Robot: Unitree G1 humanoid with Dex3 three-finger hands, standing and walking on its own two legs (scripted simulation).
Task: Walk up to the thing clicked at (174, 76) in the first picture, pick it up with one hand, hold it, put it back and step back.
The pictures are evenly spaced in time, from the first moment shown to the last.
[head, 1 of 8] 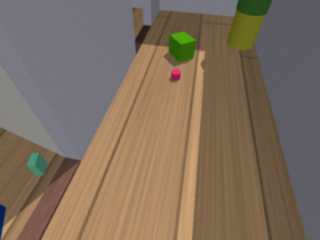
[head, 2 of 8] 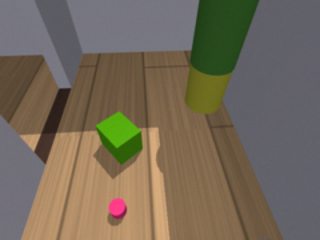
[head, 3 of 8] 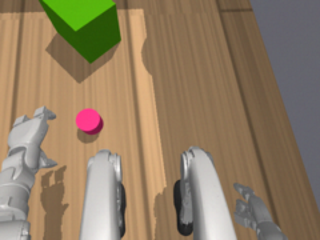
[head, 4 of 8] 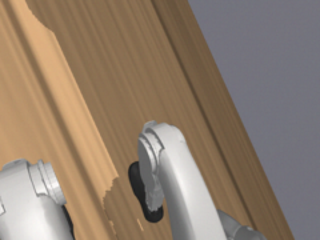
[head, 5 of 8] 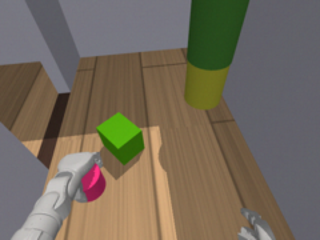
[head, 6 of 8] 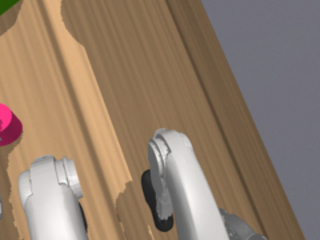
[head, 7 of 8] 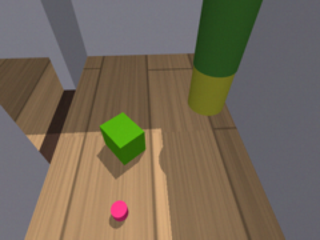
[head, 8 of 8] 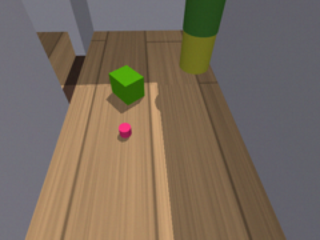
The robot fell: no
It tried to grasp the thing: yes
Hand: left
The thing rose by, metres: 0.66
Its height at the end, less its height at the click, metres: +0.00
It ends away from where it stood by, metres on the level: 0.02
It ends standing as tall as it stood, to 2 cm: yes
